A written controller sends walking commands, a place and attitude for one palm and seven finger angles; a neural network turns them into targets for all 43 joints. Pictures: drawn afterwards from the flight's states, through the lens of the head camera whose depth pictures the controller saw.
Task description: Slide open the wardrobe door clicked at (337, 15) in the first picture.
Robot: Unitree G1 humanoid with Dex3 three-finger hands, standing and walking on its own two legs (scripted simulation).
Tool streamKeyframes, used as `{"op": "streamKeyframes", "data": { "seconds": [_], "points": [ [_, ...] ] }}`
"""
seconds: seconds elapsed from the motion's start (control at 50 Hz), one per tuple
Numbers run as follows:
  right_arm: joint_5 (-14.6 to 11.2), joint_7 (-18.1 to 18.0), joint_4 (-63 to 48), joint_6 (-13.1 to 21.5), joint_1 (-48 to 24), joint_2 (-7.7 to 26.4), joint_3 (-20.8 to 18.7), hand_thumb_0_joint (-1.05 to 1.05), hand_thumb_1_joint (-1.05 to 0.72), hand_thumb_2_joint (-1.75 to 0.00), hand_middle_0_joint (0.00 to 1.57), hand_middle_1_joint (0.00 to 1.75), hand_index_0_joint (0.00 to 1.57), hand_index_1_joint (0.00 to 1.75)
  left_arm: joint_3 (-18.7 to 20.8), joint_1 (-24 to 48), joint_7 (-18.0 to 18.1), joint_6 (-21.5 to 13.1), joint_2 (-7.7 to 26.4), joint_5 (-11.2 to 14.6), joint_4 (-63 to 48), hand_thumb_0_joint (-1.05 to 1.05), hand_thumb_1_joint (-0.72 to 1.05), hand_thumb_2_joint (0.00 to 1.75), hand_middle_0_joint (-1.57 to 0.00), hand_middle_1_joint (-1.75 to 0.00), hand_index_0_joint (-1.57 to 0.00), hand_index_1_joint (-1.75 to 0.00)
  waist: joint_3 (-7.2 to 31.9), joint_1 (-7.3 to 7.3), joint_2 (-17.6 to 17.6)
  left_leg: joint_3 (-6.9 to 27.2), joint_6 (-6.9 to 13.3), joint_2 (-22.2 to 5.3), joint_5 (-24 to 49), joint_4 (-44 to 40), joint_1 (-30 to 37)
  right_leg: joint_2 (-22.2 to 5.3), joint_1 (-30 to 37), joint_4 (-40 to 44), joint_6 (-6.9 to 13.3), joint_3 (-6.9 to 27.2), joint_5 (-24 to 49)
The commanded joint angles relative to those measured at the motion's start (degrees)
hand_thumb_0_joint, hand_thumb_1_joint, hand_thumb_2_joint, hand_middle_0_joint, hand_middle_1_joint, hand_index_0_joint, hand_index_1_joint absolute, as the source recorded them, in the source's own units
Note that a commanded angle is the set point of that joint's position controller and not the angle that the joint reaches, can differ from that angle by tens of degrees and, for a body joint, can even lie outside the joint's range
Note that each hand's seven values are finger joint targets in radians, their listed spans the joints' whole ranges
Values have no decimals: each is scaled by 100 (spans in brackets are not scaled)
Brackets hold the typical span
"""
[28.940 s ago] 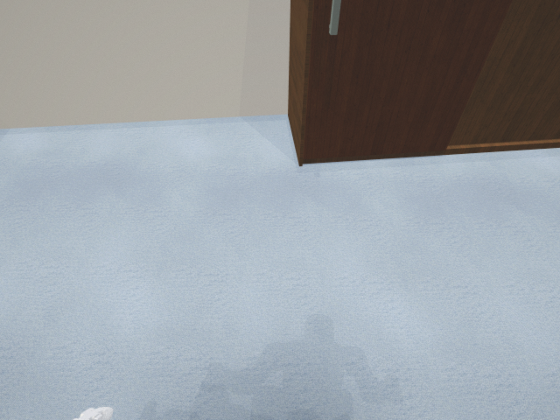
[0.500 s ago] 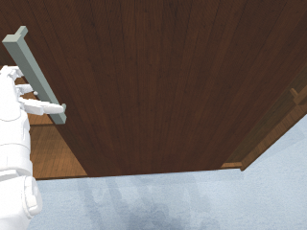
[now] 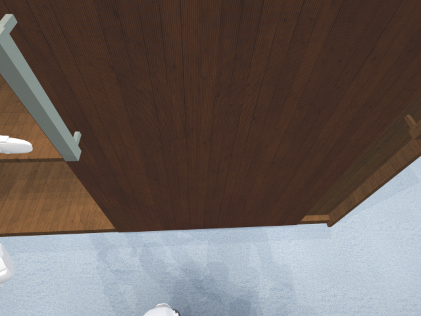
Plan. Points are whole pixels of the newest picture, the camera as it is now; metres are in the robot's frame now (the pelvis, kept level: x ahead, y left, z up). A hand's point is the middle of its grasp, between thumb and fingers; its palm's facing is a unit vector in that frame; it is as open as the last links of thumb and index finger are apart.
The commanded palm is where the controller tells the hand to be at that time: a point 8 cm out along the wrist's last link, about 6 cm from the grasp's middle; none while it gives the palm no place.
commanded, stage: slip the hand off the handle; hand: left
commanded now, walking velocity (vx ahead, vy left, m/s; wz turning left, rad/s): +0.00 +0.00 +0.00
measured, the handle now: (46, 100) +0.47 +0.31 +0.13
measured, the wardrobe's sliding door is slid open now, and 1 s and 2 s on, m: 0.64 0.64 0.64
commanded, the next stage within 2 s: draw the hand back to the body in 0.82 s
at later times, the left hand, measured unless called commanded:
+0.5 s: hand out of the picture +0.32 +0.38 +0.12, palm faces +0.49 -0.83 -0.29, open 14.6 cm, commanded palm +0.28 +0.40 +0.14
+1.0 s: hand out of the picture +0.32 +0.36 +0.13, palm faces +0.44 -0.87 -0.21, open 14.6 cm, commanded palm +0.26 +0.39 +0.14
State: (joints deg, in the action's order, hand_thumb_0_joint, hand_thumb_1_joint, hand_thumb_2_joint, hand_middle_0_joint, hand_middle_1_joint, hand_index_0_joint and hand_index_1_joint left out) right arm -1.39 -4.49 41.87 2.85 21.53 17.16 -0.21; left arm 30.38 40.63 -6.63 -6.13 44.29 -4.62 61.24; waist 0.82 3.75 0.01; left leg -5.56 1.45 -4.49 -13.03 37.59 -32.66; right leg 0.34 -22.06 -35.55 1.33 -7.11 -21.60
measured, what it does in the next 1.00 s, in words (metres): stands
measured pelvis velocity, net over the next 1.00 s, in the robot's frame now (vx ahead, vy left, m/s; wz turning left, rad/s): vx -0.01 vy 0.00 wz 0.02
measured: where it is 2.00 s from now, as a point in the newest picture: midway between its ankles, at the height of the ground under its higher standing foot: outside the picture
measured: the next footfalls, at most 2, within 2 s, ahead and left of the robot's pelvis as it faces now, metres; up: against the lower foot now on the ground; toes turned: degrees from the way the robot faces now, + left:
none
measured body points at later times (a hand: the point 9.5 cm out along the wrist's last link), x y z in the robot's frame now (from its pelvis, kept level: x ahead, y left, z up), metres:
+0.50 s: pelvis +0.00 +0.01 +0.01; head +0.02 +0.01 +0.45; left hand +0.29 +0.42 +0.14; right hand +0.14 -0.24 -0.09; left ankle +0.06 +0.11 -0.72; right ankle -0.04 -0.10 -0.72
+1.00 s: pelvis -0.01 +0.00 +0.01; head +0.01 -0.01 +0.46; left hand +0.29 +0.40 +0.14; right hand +0.11 -0.26 -0.10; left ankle +0.06 +0.11 -0.72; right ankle -0.04 -0.10 -0.72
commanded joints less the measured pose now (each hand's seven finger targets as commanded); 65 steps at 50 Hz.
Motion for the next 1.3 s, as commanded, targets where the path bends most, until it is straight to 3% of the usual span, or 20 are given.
{"op": "streamKeyframes", "data": {
  "seconds": [0.0,0.06,0.14,0.18,0.24,0.38,0.5,0.56,0.6,0.7,0.82,0.88,0.92,0.94,0.96,1.08,1.14,1.24,1.26,1.28],
  "points": [
    [-27,-68,-487,109,521,963,-358,0,-90,-90,20,30,20,30,146,1468,-54,-519,1702,238,-1597,0,-55,20,-25,-115,-25,-115,2092,-108,-850,613,143,255,1310,-227,2315,172,-343,506,-80,662,1679],
    [-71,-51,-591,103,384,985,-368,0,-90,-90,20,30,20,30,539,723,-31,-370,1831,462,-1842,0,-55,20,-25,-115,-25,-115,2015,-307,-618,580,161,264,1437,-256,2105,168,-69,454,-87,646,1887],
    [-65,-38,-819,145,160,944,-386,0,-90,-90,20,30,20,30,845,-73,147,-155,1863,505,-3016,0,-55,20,-25,-115,-25,-115,2207,-498,-801,565,156,251,1956,-262,2312,215,142,361,-79,573,2125],
    [-89,-26,-890,187,-7,851,-353,0,-90,-90,20,30,20,30,767,-402,227,-44,1562,584,-3493,0,-55,20,-25,-115,-25,-115,2040,-468,-742,559,147,241,1924,-312,2311,240,105,389,-104,539,2060],
    [-93,-95,-915,257,-169,821,-334,0,-90,-90,20,30,20,30,889,-540,308,83,1571,664,-4101,0,-55,20,-25,-115,-25,-115,1857,-454,-892,547,138,227,1771,-378,2354,264,80,455,-97,522,1895],
    [-153,-255,-909,472,-532,693,-225,0,-90,-90,20,30,20,30,167,-626,228,457,677,806,-4612,0,-55,20,-25,-115,-25,-115,1333,-286,-832,709,89,209,930,-721,2513,266,-194,752,-91,428,1184],
    [-174,-349,-878,655,-768,667,-132,0,-90,-90,20,30,20,30,-122,-633,204,572,383,845,-4503,0,-55,20,-25,-115,-25,-115,1084,-289,-644,846,64,239,183,-965,2512,197,-213,940,-70,425,753],
    [-174,-374,-863,715,-854,687,-100,0,-90,-90,20,30,20,30,55,-531,223,531,664,820,-4508,0,-55,20,-25,-115,-25,-115,1129,-364,-662,809,62,267,120,-1010,2454,150,-44,1006,-57,467,709],
    [-169,-351,-887,770,-924,639,-86,0,-90,-90,20,30,20,30,21,-697,224,487,572,819,-4605,0,-55,20,-25,-115,-25,-115,1214,-421,-765,788,50,282,180,-1021,2561,154,35,1024,-46,463,732],
    [-147,-368,-783,849,-953,641,-39,0,-90,-90,20,30,20,30,20,-355,282,409,629,819,-4410,0,-55,20,-25,-115,-25,-115,929,-323,-685,771,56,303,3,-1054,2421,121,9,1127,-73,495,634],
    [-139,-352,-717,889,-862,662,-46,0,-90,-90,20,30,20,30,-26,-167,214,354,737,749,-4116,0,-55,20,-25,-115,-25,-115,1029,-319,-776,714,65,332,76,-1010,2372,92,84,1153,-85,548,662],
    [-128,-332,-676,887,-746,689,-97,0,-90,-90,20,30,20,30,212,-448,188,301,923,776,-3933,0,-55,20,-25,-115,-25,-115,1207,-398,-622,661,87,329,438,-895,2356,93,247,1068,-89,571,1016],
    [-141,-299,-707,876,-730,682,-117,0,-90,-90,20,30,20,30,94,-553,133,265,762,808,-4021,0,-55,20,-25,-115,-25,-115,1271,-406,-660,642,87,345,544,-864,2389,102,245,1009,-96,557,1143],
    [-244,-330,-719,910,-743,727,-129,0,-90,-90,20,30,20,30,-46,-612,-479,117,146,1784,-4225,0,-55,20,-25,-115,-25,-115,1538,-298,-335,650,57,330,764,-850,2602,88,680,1073,-42,626,1579],
    [-274,-354,-700,934,-795,763,-171,0,-90,-90,20,30,20,30,391,-791,-802,42,733,1923,-4382,0,-55,20,-25,-115,-25,-115,1781,-484,-488,606,86,342,1030,-765,2730,87,868,1008,-48,686,1954],
    [-347,-353,-1116,1070,-942,826,-93,0,-90,-90,20,30,20,30,1098,-2182,-2450,-125,1162,2792,-4210,0,-55,20,-25,-115,-25,-115,1168,-613,-314,566,111,405,1178,-598,2189,-39,899,776,-289,893,2756],
    [-359,-272,-1393,1170,-988,753,-92,0,-90,-90,20,30,20,30,1246,-2537,-2416,-21,1155,2874,-4702,0,-55,20,-25,-115,-25,-115,1217,-745,-528,555,96,383,1137,-532,2228,-45,788,735,-304,919,2465],
    [-414,-242,-1555,1349,-1177,681,-76,0,-90,-90,20,30,20,30,530,-2628,-2020,155,146,2938,-5639,0,-55,20,-25,-115,-25,-115,882,-622,-596,579,50,305,769,-712,2509,98,375,892,-224,749,1597],
    [-400,-243,-1523,1373,-1131,721,-105,0,-90,-90,20,30,20,30,684,-2666,-1935,184,309,2932,-5855,0,-55,20,-25,-115,-25,-115,996,-655,-682,636,47,311,714,-776,2582,101,365,936,-215,747,1522],
    [-400,-261,-1520,1385,-1193,680,-65,0,-90,-90,20,30,20,30,467,-2910,-1890,268,50,2902,-5843,0,-55,20,-25,-115,-25,-115,836,-636,-590,637,40,294,590,-851,2572,125,322,960,-188,673,1362]
  ]
}}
